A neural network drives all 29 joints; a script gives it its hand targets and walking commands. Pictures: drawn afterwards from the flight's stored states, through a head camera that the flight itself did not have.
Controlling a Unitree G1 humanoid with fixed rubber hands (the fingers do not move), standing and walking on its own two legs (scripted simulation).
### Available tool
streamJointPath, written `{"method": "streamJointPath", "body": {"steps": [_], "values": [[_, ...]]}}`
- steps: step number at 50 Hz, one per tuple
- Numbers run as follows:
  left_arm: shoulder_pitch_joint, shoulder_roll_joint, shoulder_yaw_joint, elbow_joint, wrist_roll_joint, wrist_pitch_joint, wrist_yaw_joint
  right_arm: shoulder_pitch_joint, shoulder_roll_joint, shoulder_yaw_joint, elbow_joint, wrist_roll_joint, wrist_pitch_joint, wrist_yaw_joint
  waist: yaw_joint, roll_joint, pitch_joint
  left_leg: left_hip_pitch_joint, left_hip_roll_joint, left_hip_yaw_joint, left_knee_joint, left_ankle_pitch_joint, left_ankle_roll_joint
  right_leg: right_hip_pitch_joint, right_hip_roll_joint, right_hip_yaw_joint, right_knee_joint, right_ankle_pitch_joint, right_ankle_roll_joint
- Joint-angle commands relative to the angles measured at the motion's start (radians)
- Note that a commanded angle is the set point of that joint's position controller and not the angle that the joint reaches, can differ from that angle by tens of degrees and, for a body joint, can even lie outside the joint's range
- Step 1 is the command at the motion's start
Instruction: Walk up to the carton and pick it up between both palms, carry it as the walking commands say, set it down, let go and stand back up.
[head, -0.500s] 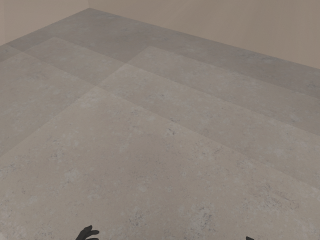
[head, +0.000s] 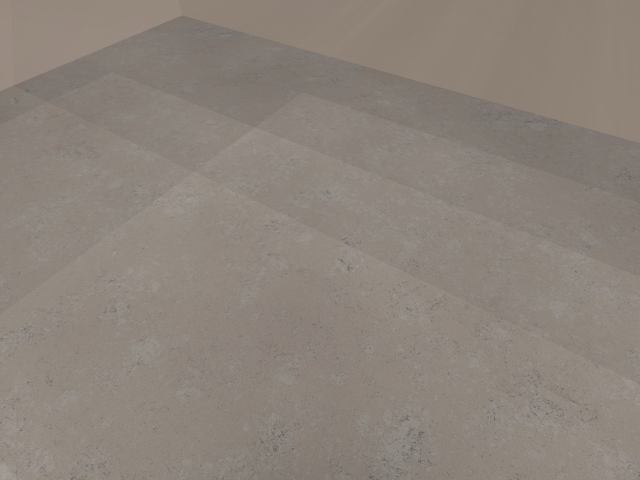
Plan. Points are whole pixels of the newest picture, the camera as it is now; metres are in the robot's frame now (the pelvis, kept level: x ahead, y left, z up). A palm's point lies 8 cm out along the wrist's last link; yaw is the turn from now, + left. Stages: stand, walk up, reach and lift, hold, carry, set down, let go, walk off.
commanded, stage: walk up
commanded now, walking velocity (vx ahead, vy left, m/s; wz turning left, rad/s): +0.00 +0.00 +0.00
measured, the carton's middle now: out of the picture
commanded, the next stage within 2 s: none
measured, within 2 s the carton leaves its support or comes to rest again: neither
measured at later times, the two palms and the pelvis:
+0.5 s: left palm out of the picture -0.08 +0.29 -0.15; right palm out of the picture +0.15 -0.20 -0.10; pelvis -0.05 +0.01 -0.02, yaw +16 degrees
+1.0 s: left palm out of the picture -0.10 +0.25 -0.11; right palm out of the picture +0.08 -0.24 -0.13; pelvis -0.08 -0.03 +0.00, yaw +27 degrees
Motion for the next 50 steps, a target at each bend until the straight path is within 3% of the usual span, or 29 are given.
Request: {"method": "streamJointPath", "body": {"steps": [1, 2, 3, 4, 5, 8, 9, 10, 11, 12, 14, 16, 20, 21, 22, 23, 24, 25, 26, 28, 29, 37, 40, 44, 45, 46, 47, 48, 50], "values": [[0.02, 0.104, 0.029, -0.018, 0.004, -0.011, 0.008, 0.037, -0.079, -0.018, -0.013, 0.003, -0.009, -0.008, -0.008, 0.015, 0.028, -0.02, 0.069, -0.088, -0.12, 0.174, 0.044, 0.01, -0.058, 0.068, -0.095, 0.2, -0.046], [0.05, 0.089, 0.025, -0.005, -0.005, -0.012, 0.005, 0.045, -0.099, -0.023, -0.005, 0.002, -0.011, -0.007, -0.005, 0.007, 0.002, 0.027, 0.067, -0.081, -0.117, 0.16, 0.047, -0.014, -0.057, 0.074, -0.11, 0.174, -0.044], [-0.059, 0.144, 0.064, 0.015, -0.026, -0.002, 0.001, 0.005, -0.172, -0.021, -0.048, 0.022, 0.001, -0.019, -0.006, 0.052, 0.101, -0.065, 0.177, -0.069, -0.06, 0.368, 0.012, -0.085, -0.047, 0.007, 0.004, 0.335, -0.007], [-0.024, 0.162, 0.081, -0.016, -0.03, 0.0, 0.024, -0.006, -0.213, -0.031, -0.053, 0.017, 0.009, -0.002, 0.019, 0.102, 0.079, -0.191, 0.174, -0.262, -0.088, 0.308, 0.034, 0.024, -0.029, -0.08, 0.077, 0.1, 0.028], [-0.01, 0.16, 0.074, -0.014, -0.031, 0.001, 0.03, -0.015, -0.219, -0.043, -0.058, 0.011, 0.012, 0.003, 0.027, 0.11, 0.101, -0.245, 0.212, -0.345, -0.128, 0.258, 0.062, 0.02, -0.009, -0.076, 0.105, 0.007, 0.031], [0.081, 0.13, 0.067, 0.016, -0.039, 0.002, 0.027, -0.094, -0.177, -0.044, -0.11, 0.012, 0.023, 0.009, 0.067, 0.114, -0.01, -0.273, 0.149, -0.273, -0.045, 0.201, 0.03, 0.124, -0.041, -0.056, 0.02, 0.049, 0.001], [0.107, 0.166, 0.076, 0.027, -0.026, -0.003, 0.027, -0.101, -0.159, -0.043, -0.132, 0.006, 0.023, 0.009, 0.091, 0.035, -0.044, -0.363, 0.092, -0.172, 0.084, 0.139, -0.015, 0.225, -0.159, 0.044, -0.053, 0.093, -0.032], [0.121, 0.223, 0.09, 0.047, -0.019, -0.004, 0.027, -0.091, -0.096, -0.038, -0.143, 0.007, 0.022, 0.009, 0.087, -0.122, -0.05, -0.389, 0.01, -0.042, 0.287, -0.045, -0.055, 0.21, -0.349, 0.21, -0.151, 0.187, -0.095], [0.095, 0.222, 0.083, 0.043, -0.016, -0.003, 0.027, -0.063, -0.095, -0.044, -0.157, -0.006, 0.031, 0.009, 0.077, -0.199, -0.078, -0.39, 0.018, -0.011, 0.499, -0.294, -0.062, 0.156, -0.474, 0.291, -0.19, 0.338, -0.18], [0.03, 0.213, 0.079, 0.034, -0.002, -0.003, 0.025, -0.067, -0.117, -0.049, -0.157, -0.021, 0.043, 0.011, 0.064, -0.162, -0.085, -0.392, 0.048, 0.015, 0.614, -0.306, -0.066, 0.125, -0.496, 0.268, -0.184, 0.365, -0.224], [-0.067, 0.196, 0.075, 0.029, 0.012, -0.004, 0.02, -0.067, -0.115, -0.058, -0.142, -0.039, 0.05, 0.024, 0.019, -0.098, 0.004, -0.316, 0.069, 0.011, 0.549, -0.28, -0.056, -0.016, -0.404, 0.126, -0.194, 0.362, -0.172], [-0.11, 0.222, 0.073, 0.03, 0.013, -0.01, 0.017, -0.091, -0.094, -0.048, -0.162, -0.012, 0.048, 0.04, 0.003, -0.127, 0.023, -0.225, 0.072, 0.028, 0.403, -0.246, -0.043, -0.065, -0.337, 0.017, -0.164, 0.359, -0.124], [-0.1, 0.25, 0.076, 0.04, 0.011, 0.002, 0.001, -0.023, -0.087, -0.051, -0.149, 0.013, 0.042, 0.048, -0.01, -0.151, -0.074, -0.05, 0.011, 0.107, 0.09, -0.067, -0.035, -0.019, -0.299, -0.075, -0.039, 0.329, -0.094], [-0.084, 0.229, 0.075, 0.049, 0.007, 0.008, -0.004, 0.009, -0.094, -0.057, -0.133, 0.017, 0.032, 0.042, -0.026, -0.094, -0.108, 0.035, -0.009, 0.125, -0.051, 0.052, -0.021, -0.033, -0.258, -0.125, 0.06, 0.262, -0.069], [-0.087, 0.186, 0.068, 0.044, 0.017, 0.012, -0.002, 0.062, -0.181, -0.075, -0.121, 0.008, 0.023, 0.036, -0.07, 0.086, -0.121, 0.152, 0.114, -0.07, -0.17, 0.194, 0.022, -0.177, -0.199, -0.178, 0.253, 0.101, -0.021], [-0.09, 0.1, 0.054, -0.019, 0.027, 0.022, -0.005, 0.055, -0.317, -0.095, -0.132, 0.0, 0.013, 0.024, -0.074, 0.405, -0.122, 0.24, 0.417, -0.474, -0.223, 0.535, 0.131, -0.423, -0.064, -0.173, 0.491, -0.366, 0.036], [-0.129, 0.093, 0.04, -0.034, 0.023, 0.035, 0.003, 0.092, -0.349, -0.084, -0.103, 0.007, 0.011, 0.015, -0.071, 0.278, -0.065, 0.134, 0.42, -0.466, -0.237, 0.614, 0.209, -0.413, -0.093, -0.052, 0.575, -0.342, 0.037], [-0.153, 0.106, 0.023, -0.047, 0.01, 0.042, 0.007, 0.095, -0.296, -0.086, -0.084, -0.003, 0.018, 0.002, -0.08, 0.258, -0.067, 0.095, 0.384, -0.396, -0.228, 0.469, 0.257, -0.381, -0.108, -0.052, 0.595, -0.294, 0.054], [-0.18, 0.138, 0.039, -0.019, 0.001, 0.049, -0.004, 0.083, -0.225, -0.066, -0.082, -0.008, 0.024, 0.004, -0.056, 0.121, -0.003, 0.044, 0.288, -0.314, -0.232, 0.388, 0.203, -0.381, -0.119, -0.039, 0.579, -0.204, 0.066], [-0.134, 0.166, 0.067, 0.019, -0.004, 0.045, -0.015, -0.047, -0.224, -0.056, -0.114, -0.012, 0.019, 0.001, 0.002, 0.034, -0.001, -0.027, 0.224, -0.225, -0.24, 0.323, 0.145, -0.324, -0.096, -0.037, 0.573, -0.092, 0.047], [-0.103, 0.168, 0.069, 0.021, 0.005, 0.044, -0.015, -0.084, -0.258, -0.069, -0.128, -0.011, 0.018, 0.007, 0.014, 0.104, -0.023, -0.023, 0.192, -0.222, -0.242, 0.244, 0.137, -0.307, -0.085, -0.038, 0.568, -0.064, 0.046], [-0.152, 0.106, 0.032, -0.021, -0.01, 0.036, -0.002, -0.019, -0.244, -0.067, -0.099, -0.004, 0.013, 0.011, -0.019, 0.188, -0.029, -0.03, 0.217, -0.338, -0.288, 0.059, 0.179, -0.26, -0.024, -0.03, 0.34, -0.12, 0.061], [-0.157, 0.106, 0.032, -0.039, -0.022, 0.034, 0.0, 0.006, -0.25, -0.071, -0.088, 0.0, 0.022, 0.019, -0.033, 0.14, -0.044, -0.014, 0.218, -0.426, -0.283, 0.079, 0.173, -0.189, 0.013, -0.031, 0.218, -0.188, 0.053], [-0.048, 0.116, 0.044, -0.024, -0.027, 0.012, 0.004, -0.037, -0.243, -0.084, -0.083, 0.006, 0.03, 0.023, 0.01, 0.158, -0.11, -0.067, 0.16, -0.386, -0.215, 0.183, 0.091, 0.038, 0.043, -0.055, -0.043, -0.054, 0.029], [0.023, 0.14, 0.051, -0.012, -0.027, 0.002, 0.01, -0.042, -0.232, -0.082, -0.082, 0.01, 0.027, 0.021, 0.039, 0.134, -0.137, -0.152, 0.118, -0.337, -0.154, 0.17, 0.04, 0.199, -0.002, -0.042, -0.164, 0.042, 0.023], [0.058, 0.194, 0.064, -0.006, -0.021, -0.003, 0.017, -0.058, -0.183, -0.07, -0.095, 0.031, 0.021, 0.018, 0.062, -0.024, -0.14, -0.301, 0.046, -0.253, 0.004, 0.035, -0.012, 0.333, -0.173, 0.114, -0.253, 0.01, -0.006], [0.007, 0.267, 0.068, -0.013, -0.013, -0.002, 0.017, -0.058, -0.111, -0.06, -0.127, 0.025, 0.015, 0.01, 0.054, -0.27, -0.096, -0.477, -0.068, -0.099, 0.248, -0.251, -0.042, 0.319, -0.458, 0.354, -0.301, 0.051, -0.077], [-0.088, 0.256, 0.066, -0.021, 0.003, 0.005, 0.014, -0.047, -0.157, -0.069, -0.097, -0.014, 0.017, 0.01, 0.007, -0.19, -0.004, -0.48, -0.02, -0.063, 0.388, -0.243, -0.042, 0.15, -0.478, 0.291, -0.297, 0.167, -0.132], [-0.158, 0.187, 0.058, -0.054, 0.017, -0.003, 0.012, -0.011, -0.163, -0.079, -0.087, -0.022, 0.031, 0.025, -0.038, -0.145, 0.022, -0.393, 0.003, -0.093, 0.527, -0.158, -0.045, 0.038, -0.375, 0.104, -0.287, 0.313, -0.115]]}}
